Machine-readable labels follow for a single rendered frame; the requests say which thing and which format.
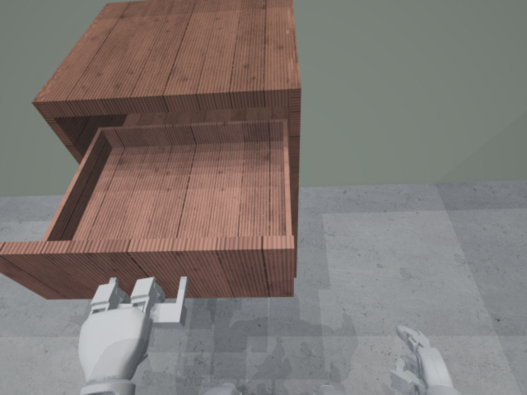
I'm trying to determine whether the left robot hand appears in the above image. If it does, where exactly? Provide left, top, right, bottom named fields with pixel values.
left=78, top=277, right=166, bottom=384

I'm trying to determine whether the right robot hand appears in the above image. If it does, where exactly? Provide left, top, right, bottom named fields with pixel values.
left=391, top=326, right=455, bottom=395

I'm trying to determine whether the cabinet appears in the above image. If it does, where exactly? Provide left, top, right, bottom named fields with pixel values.
left=31, top=0, right=301, bottom=278

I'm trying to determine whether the drawer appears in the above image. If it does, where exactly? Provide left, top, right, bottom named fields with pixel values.
left=0, top=118, right=294, bottom=300

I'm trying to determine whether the handle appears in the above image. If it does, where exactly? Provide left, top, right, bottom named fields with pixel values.
left=109, top=276, right=189, bottom=328

